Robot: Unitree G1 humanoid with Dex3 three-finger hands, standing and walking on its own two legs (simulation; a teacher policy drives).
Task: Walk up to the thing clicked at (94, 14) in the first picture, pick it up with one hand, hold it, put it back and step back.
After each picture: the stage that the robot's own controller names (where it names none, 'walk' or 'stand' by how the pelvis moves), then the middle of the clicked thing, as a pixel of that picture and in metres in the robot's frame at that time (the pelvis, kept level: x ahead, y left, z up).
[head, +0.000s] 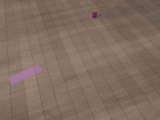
stand; (94, 13) +1.99 -0.09 -0.72
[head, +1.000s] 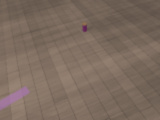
walk; (84, 27) +1.84 +0.17 -0.70
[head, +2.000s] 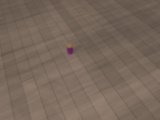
walk; (69, 48) +1.22 +0.30 -0.72
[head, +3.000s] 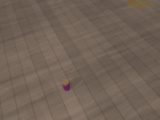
walk; (66, 84) +0.76 +0.26 -0.72
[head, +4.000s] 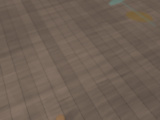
walk; out of the picture +0.44 +0.21 -0.70
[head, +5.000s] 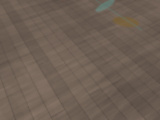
stand; out of the picture +0.35 +0.22 -0.72
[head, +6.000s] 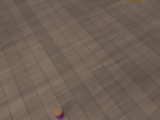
walk; (59, 113) +0.41 +0.28 -0.70
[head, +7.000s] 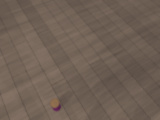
stand; (55, 105) +0.42 +0.23 -0.68
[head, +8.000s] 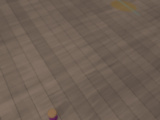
walk; (52, 115) +0.42 +0.23 -0.69
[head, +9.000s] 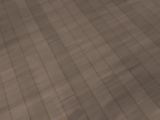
walk; out of the picture +0.27 +0.20 -0.69
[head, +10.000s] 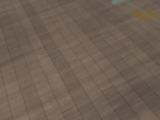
walk; out of the picture +0.33 +0.21 -0.71
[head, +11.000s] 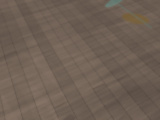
stand; out of the picture +0.39 +0.23 -0.71
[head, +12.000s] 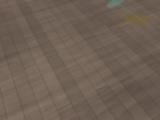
stand; out of the picture +0.37 +0.19 -0.71
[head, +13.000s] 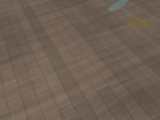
stand; out of the picture +0.40 +0.20 -0.72
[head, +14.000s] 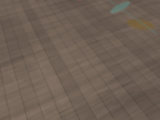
stand; out of the picture +0.39 +0.20 -0.73
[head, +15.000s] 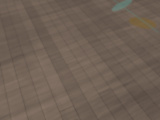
stand; out of the picture +0.38 +0.20 -0.73
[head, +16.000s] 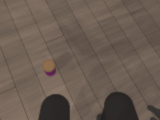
go down; (49, 68) +0.47 +0.17 -0.43
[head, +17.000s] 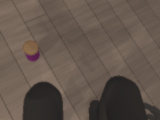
go down; (32, 51) +0.50 +0.19 -0.32
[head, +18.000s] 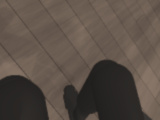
close in; out of the picture +0.49 +0.23 -0.25
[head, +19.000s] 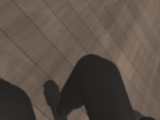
close; out of the picture +0.48 +0.25 -0.24
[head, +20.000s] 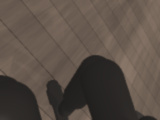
lift; out of the picture +0.46 +0.24 -0.25
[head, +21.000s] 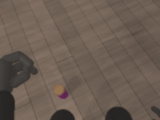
close; (61, 91) +0.42 +0.15 -0.50
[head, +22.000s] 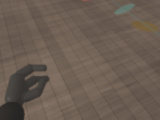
go down; out of the picture +0.38 +0.12 -0.66
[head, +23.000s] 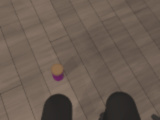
walk; (57, 72) +0.45 +0.14 -0.43
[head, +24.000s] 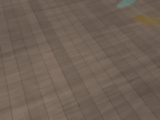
stand; out of the picture +0.37 +0.12 -0.66
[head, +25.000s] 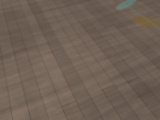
stand; out of the picture +0.38 +0.13 -0.66
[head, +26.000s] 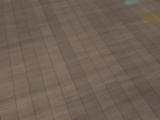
stand; out of the picture +0.38 +0.13 -0.68
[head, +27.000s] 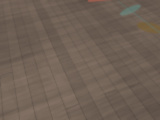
stand; out of the picture +0.39 +0.14 -0.72
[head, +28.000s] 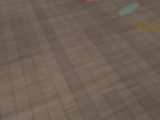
stand; out of the picture +0.37 +0.16 -0.73
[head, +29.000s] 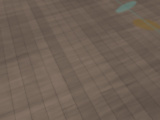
walk; out of the picture +0.37 +0.17 -0.73
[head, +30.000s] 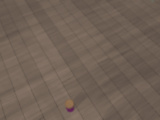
walk; (69, 105) +0.45 +0.14 -0.70
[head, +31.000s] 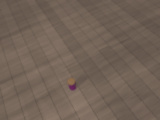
walk; (72, 84) +0.69 +0.21 -0.71
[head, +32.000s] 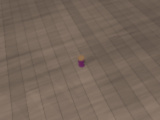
stand; (81, 61) +1.00 +0.13 -0.70
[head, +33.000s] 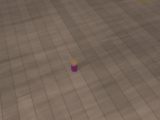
stand; (74, 66) +0.97 +0.14 -0.72
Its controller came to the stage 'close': yes
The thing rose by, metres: 0.01
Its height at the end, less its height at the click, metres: +0.00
